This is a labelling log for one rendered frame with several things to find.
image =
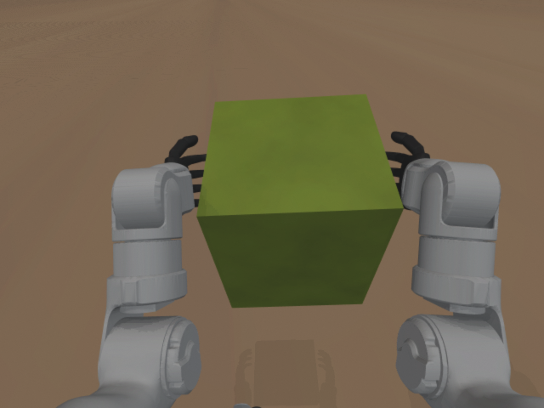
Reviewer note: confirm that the robot left upper arm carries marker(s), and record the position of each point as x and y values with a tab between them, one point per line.
146	362

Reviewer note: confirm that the right robot hand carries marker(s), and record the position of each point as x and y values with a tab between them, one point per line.
413	146

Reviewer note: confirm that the robot right upper arm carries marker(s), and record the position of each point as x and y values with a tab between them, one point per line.
457	362

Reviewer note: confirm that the right robot forearm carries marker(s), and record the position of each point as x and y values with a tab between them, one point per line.
458	206

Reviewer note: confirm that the left robot forearm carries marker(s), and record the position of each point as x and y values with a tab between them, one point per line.
147	205

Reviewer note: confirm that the left robot hand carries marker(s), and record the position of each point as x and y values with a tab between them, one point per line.
178	150

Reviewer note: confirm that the carton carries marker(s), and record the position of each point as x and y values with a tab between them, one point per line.
298	202

